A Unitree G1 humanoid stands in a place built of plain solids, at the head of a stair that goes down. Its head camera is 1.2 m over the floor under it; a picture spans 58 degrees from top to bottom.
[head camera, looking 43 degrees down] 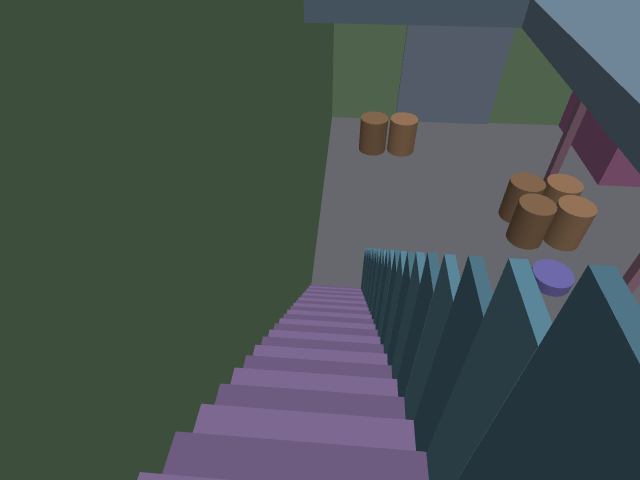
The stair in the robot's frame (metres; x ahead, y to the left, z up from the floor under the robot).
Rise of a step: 0.19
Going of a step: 0.20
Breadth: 0.90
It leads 5 degrees to the right of straight ahead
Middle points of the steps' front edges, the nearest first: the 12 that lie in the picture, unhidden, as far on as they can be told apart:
0.64 0.08 -0.39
0.84 0.06 -0.58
1.05 0.04 -0.77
1.25 0.03 -0.97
1.45 0.01 -1.16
1.65 0.00 -1.35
1.85 -0.02 -1.55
2.05 -0.04 -1.74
2.25 -0.05 -1.94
2.46 -0.07 -2.13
2.66 -0.08 -2.32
2.86 -0.10 -2.52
